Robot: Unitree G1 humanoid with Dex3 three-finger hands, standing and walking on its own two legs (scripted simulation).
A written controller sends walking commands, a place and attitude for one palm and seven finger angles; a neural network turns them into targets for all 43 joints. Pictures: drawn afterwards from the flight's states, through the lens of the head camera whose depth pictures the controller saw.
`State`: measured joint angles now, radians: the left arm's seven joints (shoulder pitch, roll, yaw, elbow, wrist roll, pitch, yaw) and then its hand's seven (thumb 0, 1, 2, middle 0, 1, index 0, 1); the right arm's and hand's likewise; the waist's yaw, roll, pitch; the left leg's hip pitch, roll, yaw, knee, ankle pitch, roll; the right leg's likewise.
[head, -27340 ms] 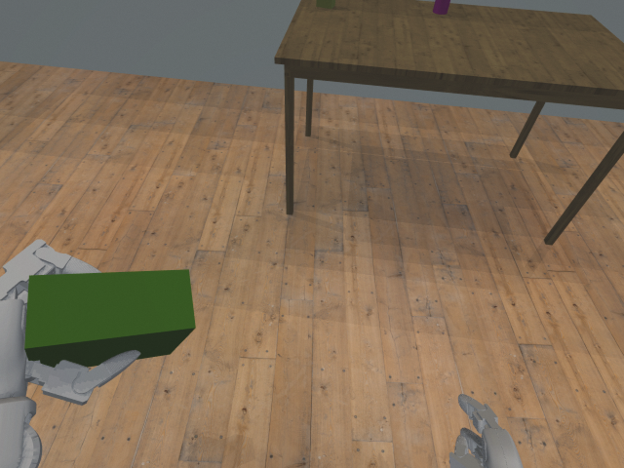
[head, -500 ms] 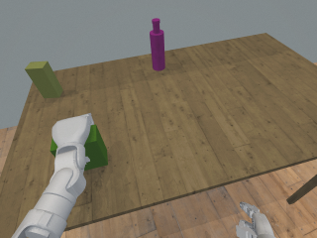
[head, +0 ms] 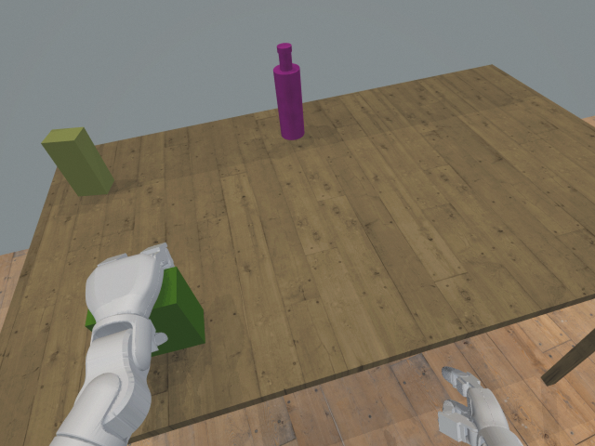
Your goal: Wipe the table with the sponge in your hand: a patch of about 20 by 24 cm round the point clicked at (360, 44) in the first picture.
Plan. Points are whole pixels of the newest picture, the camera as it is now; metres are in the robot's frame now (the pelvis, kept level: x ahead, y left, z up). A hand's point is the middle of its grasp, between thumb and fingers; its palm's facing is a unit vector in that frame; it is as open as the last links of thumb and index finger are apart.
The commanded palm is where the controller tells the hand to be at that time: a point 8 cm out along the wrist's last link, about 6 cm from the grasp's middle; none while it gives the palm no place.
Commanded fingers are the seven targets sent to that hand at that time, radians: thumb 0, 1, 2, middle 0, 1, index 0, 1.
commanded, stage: wipe back along the middle lane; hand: left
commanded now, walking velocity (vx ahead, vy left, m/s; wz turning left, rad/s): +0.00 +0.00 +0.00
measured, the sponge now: (158, 323) +0.27 +0.25 +0.00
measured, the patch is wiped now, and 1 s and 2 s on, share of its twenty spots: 0.75 0.80 0.85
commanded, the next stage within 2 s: slide across to the third lane in 0.28 s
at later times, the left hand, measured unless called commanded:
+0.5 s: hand (144, 333) +0.23 +0.23 +0.06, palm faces +0.05 -0.10 -0.99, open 10.2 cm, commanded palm +0.19 +0.21 +0.11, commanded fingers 0.00 0.10 1.30 -1.20 -1.60 -1.20 -1.60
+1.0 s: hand (179, 327) +0.24 +0.19 +0.06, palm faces +0.03 -0.09 -1.00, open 10.2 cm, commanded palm +0.21 +0.15 +0.11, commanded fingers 0.00 0.10 1.30 -1.20 -1.60 -1.20 -1.60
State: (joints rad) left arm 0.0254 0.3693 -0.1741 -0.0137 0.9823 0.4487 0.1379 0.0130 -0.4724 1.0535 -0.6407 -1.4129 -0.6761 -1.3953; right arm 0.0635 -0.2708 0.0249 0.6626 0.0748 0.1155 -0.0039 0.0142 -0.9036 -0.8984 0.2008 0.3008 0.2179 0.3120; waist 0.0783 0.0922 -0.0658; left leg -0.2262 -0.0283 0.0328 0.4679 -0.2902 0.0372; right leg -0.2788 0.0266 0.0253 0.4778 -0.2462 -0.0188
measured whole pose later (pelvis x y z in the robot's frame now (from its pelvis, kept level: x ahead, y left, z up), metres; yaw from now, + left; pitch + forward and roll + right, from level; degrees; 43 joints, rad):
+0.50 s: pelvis -0.02 +0.00 +0.00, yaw +0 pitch +0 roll +0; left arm 0.12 0.35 -0.23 -0.12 1.00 0.49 0.13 0.01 -0.47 1.05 -0.64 -1.41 -0.68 -1.38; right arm 0.04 -0.26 0.02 0.68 0.07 0.12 0.00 0.01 -0.90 -0.90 0.20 0.30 0.17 0.28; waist 0.10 0.09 -0.04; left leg -0.19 -0.03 0.04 0.47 -0.27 0.04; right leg -0.24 0.03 0.03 0.47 -0.23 -0.02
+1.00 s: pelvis -0.03 -0.01 +0.00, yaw +1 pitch -1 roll +0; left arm -0.04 0.29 -0.37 -0.01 1.03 0.53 0.11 -0.01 -0.51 1.05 -0.67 -1.38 -0.74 -1.32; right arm 0.02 -0.27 0.00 0.70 0.08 0.12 0.01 0.01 -0.90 -0.90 0.20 0.30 0.15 0.28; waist 0.11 0.10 -0.04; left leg -0.19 -0.03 0.01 0.46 -0.25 0.03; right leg -0.24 0.02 0.01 0.48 -0.22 -0.03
